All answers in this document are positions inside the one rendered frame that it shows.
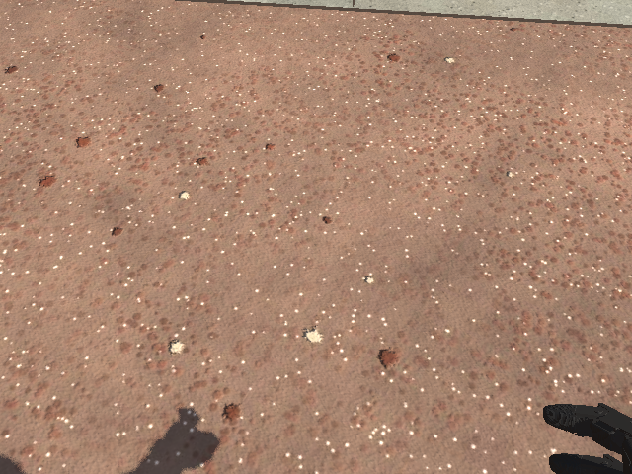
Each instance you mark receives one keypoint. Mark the right robot hand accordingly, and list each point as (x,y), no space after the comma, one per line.
(607,427)

